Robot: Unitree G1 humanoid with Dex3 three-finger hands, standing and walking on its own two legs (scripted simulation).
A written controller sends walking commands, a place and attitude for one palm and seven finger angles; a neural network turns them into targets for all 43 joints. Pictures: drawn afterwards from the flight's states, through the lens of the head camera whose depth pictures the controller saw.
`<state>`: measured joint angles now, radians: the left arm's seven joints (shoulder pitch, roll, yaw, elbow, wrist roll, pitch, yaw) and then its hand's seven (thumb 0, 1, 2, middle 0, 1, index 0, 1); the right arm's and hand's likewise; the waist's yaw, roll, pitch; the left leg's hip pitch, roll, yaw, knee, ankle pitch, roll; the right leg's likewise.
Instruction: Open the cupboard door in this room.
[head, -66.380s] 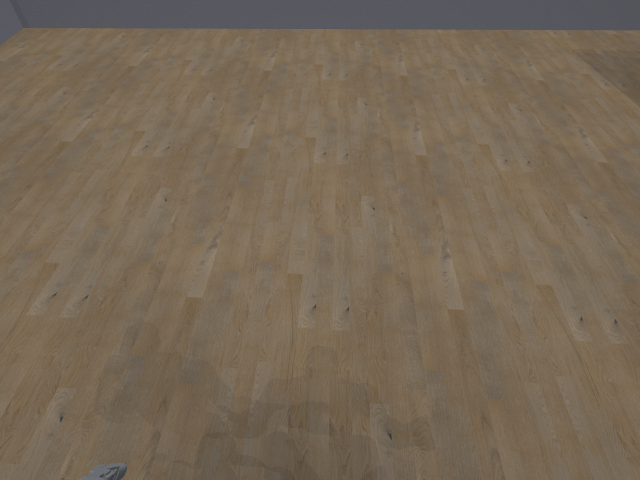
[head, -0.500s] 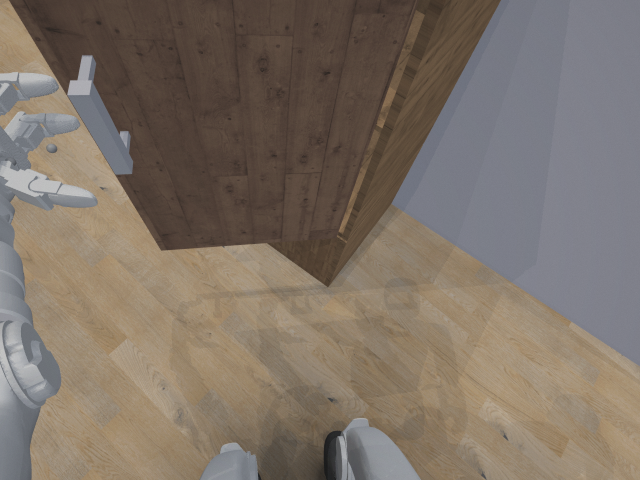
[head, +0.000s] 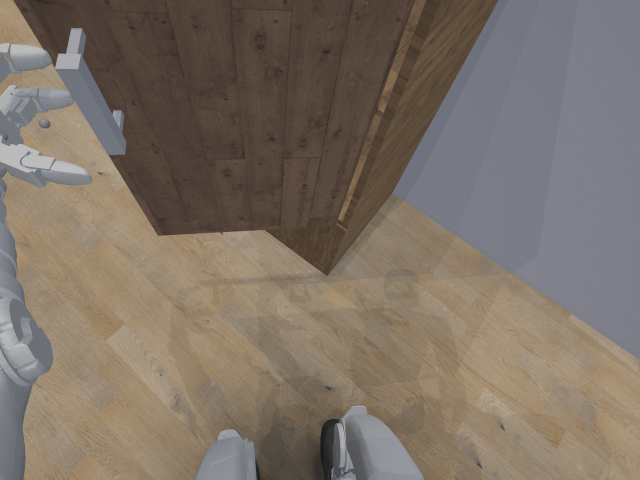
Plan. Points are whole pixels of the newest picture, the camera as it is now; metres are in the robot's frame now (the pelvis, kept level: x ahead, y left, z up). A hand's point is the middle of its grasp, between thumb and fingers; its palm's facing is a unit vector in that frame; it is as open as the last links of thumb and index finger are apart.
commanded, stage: slide the fingers in behind the handle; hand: left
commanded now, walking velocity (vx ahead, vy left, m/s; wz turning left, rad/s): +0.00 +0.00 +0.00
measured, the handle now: (98, 97) +0.55 +0.22 +0.08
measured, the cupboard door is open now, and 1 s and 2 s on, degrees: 43 43 40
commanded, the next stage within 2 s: close the thumb around the handle in 1.66 s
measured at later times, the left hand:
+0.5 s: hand (53, 128) +0.50 +0.26 +0.08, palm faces +0.05 -1.00 +0.00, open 14.5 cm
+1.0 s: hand (71, 133) +0.49 +0.24 +0.08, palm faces +0.11 -0.99 +0.00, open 15.4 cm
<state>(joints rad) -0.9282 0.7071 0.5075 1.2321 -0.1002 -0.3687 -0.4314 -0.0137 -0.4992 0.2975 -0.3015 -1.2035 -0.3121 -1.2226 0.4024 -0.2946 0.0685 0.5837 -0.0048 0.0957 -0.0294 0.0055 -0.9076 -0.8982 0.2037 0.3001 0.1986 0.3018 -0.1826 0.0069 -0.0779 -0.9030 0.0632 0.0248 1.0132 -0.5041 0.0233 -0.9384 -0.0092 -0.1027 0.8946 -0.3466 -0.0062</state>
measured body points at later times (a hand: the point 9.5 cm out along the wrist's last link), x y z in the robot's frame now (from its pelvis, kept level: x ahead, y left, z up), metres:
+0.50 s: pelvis +0.01 +0.01 +0.01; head +0.14 +0.04 +0.43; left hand +0.49 +0.31 +0.08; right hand +0.01 -0.26 -0.10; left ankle -0.02 +0.10 -0.68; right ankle +0.04 -0.12 -0.68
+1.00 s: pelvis +0.01 +0.00 +0.00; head +0.13 +0.03 +0.43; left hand +0.48 +0.29 +0.08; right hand +0.02 -0.26 -0.11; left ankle -0.02 +0.10 -0.68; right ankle +0.04 -0.12 -0.68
